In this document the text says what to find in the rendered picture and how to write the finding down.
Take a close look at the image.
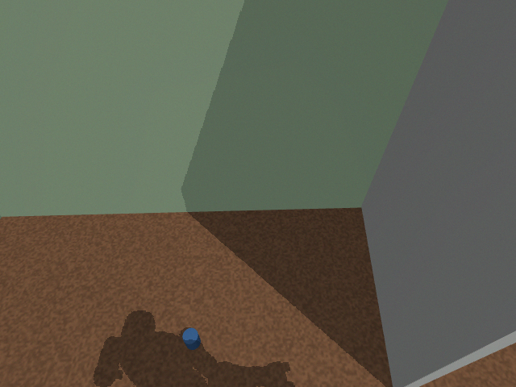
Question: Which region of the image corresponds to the tin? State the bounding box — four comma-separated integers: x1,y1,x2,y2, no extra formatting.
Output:
182,328,201,350

